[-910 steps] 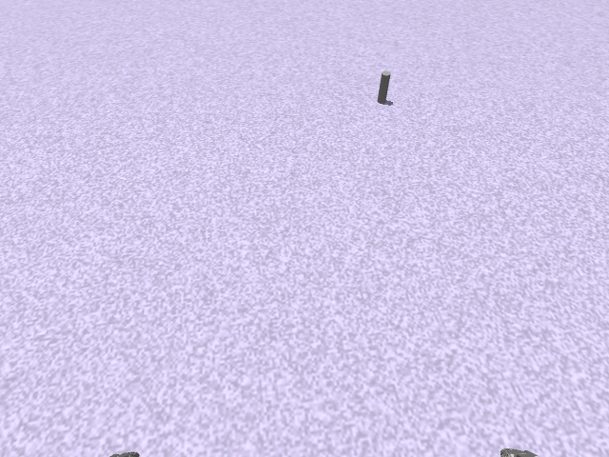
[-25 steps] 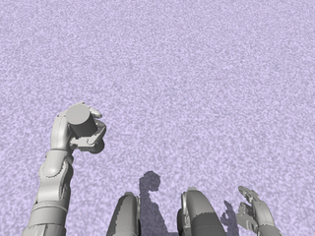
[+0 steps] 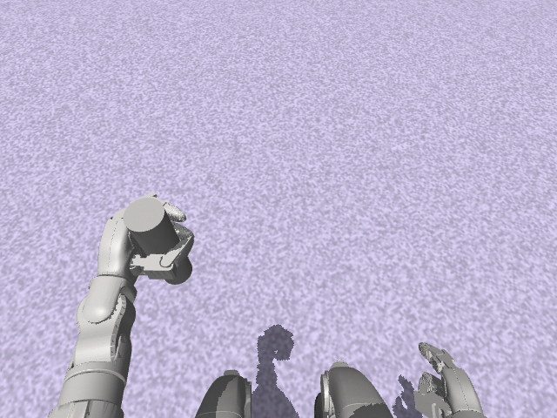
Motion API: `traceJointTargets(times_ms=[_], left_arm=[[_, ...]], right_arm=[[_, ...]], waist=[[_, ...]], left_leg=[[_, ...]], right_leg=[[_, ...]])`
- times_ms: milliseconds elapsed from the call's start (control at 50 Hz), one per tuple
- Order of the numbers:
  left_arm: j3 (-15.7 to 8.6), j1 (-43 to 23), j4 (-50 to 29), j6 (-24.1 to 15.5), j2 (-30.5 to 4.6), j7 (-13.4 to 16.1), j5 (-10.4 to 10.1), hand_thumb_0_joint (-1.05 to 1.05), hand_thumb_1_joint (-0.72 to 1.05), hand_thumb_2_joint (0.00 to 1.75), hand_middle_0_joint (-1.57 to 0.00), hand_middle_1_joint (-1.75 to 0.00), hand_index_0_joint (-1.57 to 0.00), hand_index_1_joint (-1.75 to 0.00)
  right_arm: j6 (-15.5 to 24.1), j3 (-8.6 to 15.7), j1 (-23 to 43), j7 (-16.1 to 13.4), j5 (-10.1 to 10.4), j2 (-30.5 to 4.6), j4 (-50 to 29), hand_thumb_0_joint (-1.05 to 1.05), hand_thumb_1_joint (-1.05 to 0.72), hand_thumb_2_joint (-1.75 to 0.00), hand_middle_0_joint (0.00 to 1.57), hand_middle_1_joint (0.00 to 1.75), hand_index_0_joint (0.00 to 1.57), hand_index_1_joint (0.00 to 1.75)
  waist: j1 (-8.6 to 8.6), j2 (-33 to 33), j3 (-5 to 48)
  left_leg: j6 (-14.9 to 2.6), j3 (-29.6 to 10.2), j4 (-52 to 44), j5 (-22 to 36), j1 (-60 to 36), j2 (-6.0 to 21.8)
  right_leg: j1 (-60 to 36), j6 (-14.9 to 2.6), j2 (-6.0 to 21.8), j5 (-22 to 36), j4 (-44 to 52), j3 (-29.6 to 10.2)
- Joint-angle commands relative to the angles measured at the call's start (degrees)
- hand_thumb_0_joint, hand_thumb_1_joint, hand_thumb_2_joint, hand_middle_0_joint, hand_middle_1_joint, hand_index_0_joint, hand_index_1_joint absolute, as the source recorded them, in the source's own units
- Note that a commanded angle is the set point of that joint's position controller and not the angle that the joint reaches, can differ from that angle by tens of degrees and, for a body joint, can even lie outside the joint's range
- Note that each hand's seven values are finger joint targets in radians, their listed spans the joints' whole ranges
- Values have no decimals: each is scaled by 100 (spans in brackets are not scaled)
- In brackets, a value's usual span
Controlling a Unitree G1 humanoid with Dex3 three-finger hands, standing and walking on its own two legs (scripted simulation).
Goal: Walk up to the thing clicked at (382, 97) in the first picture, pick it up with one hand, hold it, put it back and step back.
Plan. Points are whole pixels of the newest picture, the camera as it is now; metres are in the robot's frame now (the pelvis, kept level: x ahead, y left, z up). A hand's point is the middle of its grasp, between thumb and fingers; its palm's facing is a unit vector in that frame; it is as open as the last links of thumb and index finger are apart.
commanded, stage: lift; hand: left
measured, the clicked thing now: (163, 246) +0.34 +0.18 +0.01
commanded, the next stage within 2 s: hold in 0.40 s
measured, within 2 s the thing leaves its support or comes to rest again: neither
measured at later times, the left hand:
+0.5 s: hand (168, 229) +0.35 +0.16 +0.06, palm faces -0.07 -1.00 +0.00, open 6.5 cm
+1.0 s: hand (170, 228) +0.34 +0.15 +0.07, palm faces -0.04 -1.00 +0.00, open 6.5 cm
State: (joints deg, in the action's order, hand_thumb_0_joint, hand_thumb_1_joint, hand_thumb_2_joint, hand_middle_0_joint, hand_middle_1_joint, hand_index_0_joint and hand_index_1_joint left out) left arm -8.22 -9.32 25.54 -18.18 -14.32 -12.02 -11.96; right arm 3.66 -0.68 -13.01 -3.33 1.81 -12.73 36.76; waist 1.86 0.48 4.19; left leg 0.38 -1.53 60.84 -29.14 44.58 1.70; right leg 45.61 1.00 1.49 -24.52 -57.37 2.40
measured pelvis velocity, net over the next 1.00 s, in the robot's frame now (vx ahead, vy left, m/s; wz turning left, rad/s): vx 0.02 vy -0.01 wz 0.00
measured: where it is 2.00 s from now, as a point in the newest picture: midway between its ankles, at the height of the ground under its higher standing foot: outside the picture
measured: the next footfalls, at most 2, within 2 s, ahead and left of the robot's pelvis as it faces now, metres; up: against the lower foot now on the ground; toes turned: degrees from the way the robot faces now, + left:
none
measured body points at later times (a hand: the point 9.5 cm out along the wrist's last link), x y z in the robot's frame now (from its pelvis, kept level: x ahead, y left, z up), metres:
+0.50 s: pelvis +0.02 +0.00 +0.02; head +0.08 +0.00 +0.47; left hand +0.34 +0.22 +0.06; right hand +0.13 -0.26 -0.09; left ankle +0.01 +0.12 -0.67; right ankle +0.04 -0.13 -0.67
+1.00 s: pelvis +0.02 -0.01 +0.03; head +0.06 -0.01 +0.48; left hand +0.33 +0.21 +0.07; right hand +0.15 -0.26 -0.08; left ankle +0.01 +0.12 -0.67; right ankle +0.04 -0.14 -0.67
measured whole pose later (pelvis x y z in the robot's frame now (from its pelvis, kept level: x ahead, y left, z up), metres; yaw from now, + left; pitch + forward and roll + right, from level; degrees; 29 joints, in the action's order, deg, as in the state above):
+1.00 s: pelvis +0.02 -0.01 +0.03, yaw +0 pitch +7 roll -1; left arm -8.1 -7.4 26.4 -19.1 -12.6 -12.5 -11.7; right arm 2.3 -0.2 -12.8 -4.5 1.2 -12.8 38.3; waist 1.4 0.5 1.4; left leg 1.1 -1.1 48.6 -25.4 29.8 1.9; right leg 31.6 0.3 1.1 -21.7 -46.8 2.3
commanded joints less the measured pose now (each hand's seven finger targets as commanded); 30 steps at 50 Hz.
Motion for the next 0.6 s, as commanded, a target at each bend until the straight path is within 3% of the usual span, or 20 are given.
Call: traceJointTargets(times_ms=[0, 20, 40, 80, 160, 180, 220, 240, 300, 320, 360, 440, 480, 500, 580], left_arm=[[-396, -1758, -1558, -648, -839, -76, -195, 0, 53, 125, -127, -134, -128, -134], [-436, -1776, -1625, -654, -900, -76, -189, 0, 54, 125, -126, -134, -127, -133], [-491, -1521, -1248, -621, -891, -69, -174, 0, 56, 124, -127, -133, -128, -133], [-331, -1942, -1747, -701, -837, -115, -196, 0, 56, 125, -127, -134, -128, -133], [-432, -1717, -1476, -683, -850, -168, -240, 0, 57, 126, -129, -135, -130, -134], [-423, -1543, -1142, -651, -807, -194, -249, 0, 54, 125, -128, -135, -130, -135], [-290, -1986, -1645, -707, -814, -234, -234, 0, 55, 125, -128, -135, -130, -134], [-331, -1696, -1325, -678, -785, -243, -237, 0, 55, 124, -128, -134, -129, -134], [-427, -1628, -1193, -668, -844, -245, -226, 0, 56, 124, -128, -135, -129, -134], [-336, -1898, -1464, -698, -754, -273, -271, 0, 56, 124, -129, -136, -131, -135], [-509, -1724, -1214, -689, -872, -273, -287, 0, 54, 125, -130, -137, -132, -136], [-369, -1887, -1495, -740, -779, -285, -251, 0, 54, 125, -130, -136, -131, -136], [-566, -1563, -1056, -682, -861, -269, -275, 0, 52, 125, -130, -138, -132, -137], [-403, -1813, -1408, -734, -774, -280, -274, 0, 49, 124, -126, -137, -127, -136], [-407, -1719, -1397, -706, -767, -215, -202, 0, 46, 121, -123, -133, -124, -133]], right_arm=[[245, 301, -5, -102, -9, -818, -629, 0, -89, -89, 20, 30, 20, 30], [250, 299, -64, -106, -27, -814, -624, 0, -89, -89, 20, 30, 20, 30], [216, 307, -118, -109, -36, -817, -486, 0, -89, -89, 20, 30, 20, 30], [218, 296, -75, -101, -46, -807, -582, 0, -89, -89, 20, 30, 20, 30], [211, 299, -99, -143, -35, -819, -564, 0, -89, -89, 20, 30, 20, 30], [188, 301, -139, -152, -32, -835, -445, 0, -89, -89, 20, 30, 20, 30], [182, 319, -136, -165, -57, -852, -476, 0, -89, -89, 20, 30, 20, 30], [179, 328, -206, -161, -55, -878, -413, 0, -89, -89, 20, 30, 20, 30], [141, 315, -144, -160, -59, -846, -436, 0, -89, -89, 20, 30, 20, 30], [153, 326, -113, -164, -57, -843, -495, 0, -89, -89, 20, 30, 20, 30], [146, 322, -119, -150, -51, -850, -447, 0, -89, -89, 20, 30, 20, 30], [137, 328, -64, -172, -72, -824, -512, 0, -89, -89, 20, 30, 20, 30], [127, 333, -103, -180, -61, -847, -427, 0, -90, -89, 20, 30, 20, 30], [135, 316, -88, -167, -63, -814, -487, 0, -89, -89, 20, 30, 20, 30], [107, 331, -84, -181, -70, -833, -501, 0, -89, -90, 20, 30, 20, 30]], waist=[[19, 224, 1912], [-27, 259, 2119], [-27, 206, 1857], [2, 386, 2029], [17, 191, 2053], [47, 138, 1785], [62, 441, 2033], [49, 335, 1937], [-14, 194, 1804], [13, 177, 1905], [-33, 219, 1687], [-15, 242, 1938], [-70, 44, 1698], [-28, 130, 1830], [-52, 233, 1811]], left_leg=[[-57, 31, -1125, 1335, -1082, -158], [-40, 37, -1125, 1542, -1171, -150], [-32, 31, -1152, 1524, -1079, -159], [-12, 27, -1217, 1663, -1290, -150], [-37, 55, -1247, 1943, -1436, -142], [-33, 64, -1274, 1886, -1410, -142], [14, 43, -1299, 2245, -1713, -129], [25, 11, -1307, 2397, -1758, -108], [5, 26, -1373, 2292, -1691, -114], [-13, 43, -1386, 2247, -1673, -129], [-1, 44, -1463, 2066, -1612, -132], [3, 76, -1467, 2262, -1786, -150], [-15, 83, -1522, 2206, -1669, -137], [-24, 100, -1533, 2221, -1774, -138], [10, 83, -1622, 2254, -1935, -132]], right_leg=[[-1394, -193, -170, 1263, 862, -27], [-1557, -204, -169, 1426, 849, -16], [-1477, -202, -172, 1393, 872, -14], [-1557, -221, -174, 1506, 886, -10], [-1825, -203, -173, 1821, 985, -23], [-1717, -199, -178, 1760, 1014, -33], [-1730, -228, -177, 1992, 987, -13], [-1681, -238, -187, 2016, 974, 23], [-1803, -227, -187, 1960, 1070, 20], [-1934, -211, -178, 2020, 1115, -4], [-1875, -215, -168, 1848, 1137, -13], [-2065, -212, -167, 2031, 1187, -24], [-2114, -203, -174, 2000, 1223, -19], [-2166, -197, -164, 2063, 1245, -35], [-2149, -222, -168, 1999, 1279, -15]])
